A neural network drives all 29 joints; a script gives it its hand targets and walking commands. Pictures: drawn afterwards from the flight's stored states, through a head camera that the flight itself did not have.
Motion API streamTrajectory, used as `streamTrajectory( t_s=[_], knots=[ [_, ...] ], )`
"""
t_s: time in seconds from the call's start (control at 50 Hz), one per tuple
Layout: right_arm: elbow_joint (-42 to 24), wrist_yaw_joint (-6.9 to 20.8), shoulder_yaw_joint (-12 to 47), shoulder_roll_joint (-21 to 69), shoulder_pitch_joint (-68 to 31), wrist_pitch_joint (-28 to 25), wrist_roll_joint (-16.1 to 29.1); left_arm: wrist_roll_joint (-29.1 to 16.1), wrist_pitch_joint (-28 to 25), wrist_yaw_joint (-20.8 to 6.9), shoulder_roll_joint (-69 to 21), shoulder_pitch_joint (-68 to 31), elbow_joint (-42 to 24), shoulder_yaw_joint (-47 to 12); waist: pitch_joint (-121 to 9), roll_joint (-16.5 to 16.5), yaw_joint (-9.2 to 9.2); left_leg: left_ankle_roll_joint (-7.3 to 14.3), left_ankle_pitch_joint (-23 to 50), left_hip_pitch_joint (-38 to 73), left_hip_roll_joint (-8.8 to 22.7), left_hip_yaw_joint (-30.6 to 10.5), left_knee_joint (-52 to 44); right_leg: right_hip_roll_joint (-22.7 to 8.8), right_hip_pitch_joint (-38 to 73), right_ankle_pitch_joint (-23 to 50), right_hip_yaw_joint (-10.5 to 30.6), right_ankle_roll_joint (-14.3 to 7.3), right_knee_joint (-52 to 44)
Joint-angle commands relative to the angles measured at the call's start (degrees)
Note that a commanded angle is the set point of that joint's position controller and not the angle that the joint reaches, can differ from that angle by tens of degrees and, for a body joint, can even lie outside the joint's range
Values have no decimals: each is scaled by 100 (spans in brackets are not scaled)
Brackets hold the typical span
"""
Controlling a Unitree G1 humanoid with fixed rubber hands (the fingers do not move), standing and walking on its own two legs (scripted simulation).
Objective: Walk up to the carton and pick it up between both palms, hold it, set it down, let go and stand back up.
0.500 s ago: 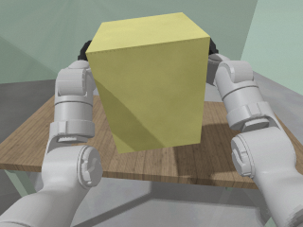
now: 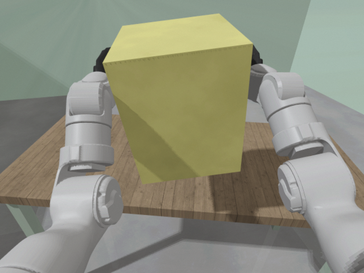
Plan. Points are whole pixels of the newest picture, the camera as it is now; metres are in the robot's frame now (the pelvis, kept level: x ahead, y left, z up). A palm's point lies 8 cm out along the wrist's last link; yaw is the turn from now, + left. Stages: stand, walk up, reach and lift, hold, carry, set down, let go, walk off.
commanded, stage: hold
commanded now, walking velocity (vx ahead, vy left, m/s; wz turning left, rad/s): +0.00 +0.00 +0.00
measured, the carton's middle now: (181, 98) +0.36 -0.02 +0.29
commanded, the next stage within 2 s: set down in 0.64 s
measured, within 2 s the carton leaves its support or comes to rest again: neither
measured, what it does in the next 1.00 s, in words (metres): stands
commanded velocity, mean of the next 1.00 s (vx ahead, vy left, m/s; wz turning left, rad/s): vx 0.00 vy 0.00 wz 0.00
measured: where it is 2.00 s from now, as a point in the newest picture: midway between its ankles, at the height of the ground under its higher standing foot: outside the picture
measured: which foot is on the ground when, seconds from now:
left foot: down 0.00-1.00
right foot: down 0.00-1.00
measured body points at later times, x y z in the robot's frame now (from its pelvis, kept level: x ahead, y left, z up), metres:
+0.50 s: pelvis +0.00 +0.00 +0.00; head -0.10 +0.01 +0.44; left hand +0.38 +0.13 +0.32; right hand +0.37 -0.16 +0.33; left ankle +0.01 +0.10 -0.75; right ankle +0.00 -0.10 -0.75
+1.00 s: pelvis +0.00 -0.01 +0.00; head -0.08 +0.02 +0.44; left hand +0.41 +0.14 +0.32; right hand +0.39 -0.16 +0.33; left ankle +0.01 +0.10 -0.75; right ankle +0.00 -0.10 -0.75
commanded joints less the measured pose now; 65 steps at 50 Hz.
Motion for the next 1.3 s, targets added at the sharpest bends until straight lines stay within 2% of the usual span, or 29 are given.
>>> streamTrajectory(
  t_s=[0.0, 0.2, 0.56, 0.62, 0.64, 0.66, 0.72, 0.84, 0.9, 1.0, 1.06, 1.18, 1.28],
  knots=[
    [-1908, 686, 933, 4130, -4490, -217, 928, -991, -411, -844, -3395, -4250, -684, -1978, -1544, 111, -56, -451, 1223, 437, 5, 20, -155, -45, 572, 1158, 60, 370, 35],
    [-1952, 685, 958, 4191, -4525, -213, 969, -1028, -414, -826, -3413, -4283, -728, -2014, -1584, 113, 2, -421, 1232, 410, -4, 26, -135, -64, 575, 1166, 76, 380, 53],
    [-1842, 711, 876, 4164, -4498, -214, 914, -1055, -433, -807, -3405, -4333, -627, -2017, -1577, 117, -63, -446, 1106, 371, 17, 12, -187, -42, 541, 1029, 56, 361, 36],
    [-1871, 711, 895, 4155, -4547, -221, 931, -1023, -428, -817, -3407, -4304, -590, -1962, -1567, 99, -26, -424, 1139, 374, 20, 27, -174, -55, 559, 1061, 67, 359, 28],
    [-1816, 730, 714, 4289, -4909, -339, 652, -1201, -551, -836, -3279, -4685, -723, -1757, -1486, 112, -103, -413, 981, 563, -75, 60, -148, -99, 273, 958, -6, 325, 108],
    [-1712, 747, 606, 4324, -4933, -426, 565, -1213, -649, -840, -3205, -4731, -605, -1706, -1528, 60, -122, -392, 918, 641, -56, 60, -180, -112, 166, 884, -5, 325, 83],
    [-1329, 777, 442, 4143, -4871, -724, 286, -1020, -923, -873, -3002, -4731, -213, -1472, -1475, 26, -57, -383, 944, 676, -2, 107, -212, -111, 282, 887, -68, 308, 63],
    [-648, 791, 35, 3879, -4517, -1394, -308, -565, -1413, -1115, -2737, -4230, 660, -1091, -1020, -207, -97, -292, 796, 860, -1, 247, -369, -170, 420, 724, -170, 366, -48],
    [-515, 815, -105, 3785, -4463, -1754, -589, -406, -1612, -1191, -2740, -4238, 638, -1107, -968, -145, -98, -294, 875, 960, -10, 293, -425, -164, 569, 707, -204, 381, -71],
    [-690, 842, -96, 3772, -4451, -2217, -765, -357, -1757, -1198, -2844, -4173, 395, -1366, -1079, 30, -162, -330, 1358, 1260, -30, 370, -335, -155, 782, 1000, -288, 420, -8],
    [-921, 842, 66, 3825, -4473, -2453, -792, -412, -1847, -1133, -2936, -4157, 119, -1620, -1330, 139, -213, -360, 1789, 1433, -52, 390, -181, -139, 914, 1444, -326, 449, 91],
    [-1406, 797, 466, 3865, -4358, -2649, -695, -498, -1868, -1041, -3186, -3827, -171, -2014, -1557, 225, -239, -424, 2447, 1669, -82, 351, 74, -134, 1082, 2208, -389, 493, 270],
    [-1577, 819, 538, 3838, -4328, -2722, -783, -521, -1870, -1003, -3307, -3638, -150, -2119, -1569, 118, -228, -419, 2394, 1693, -48, 335, 75, -122, 998, 2034, -449, 484, 263]
  ],
)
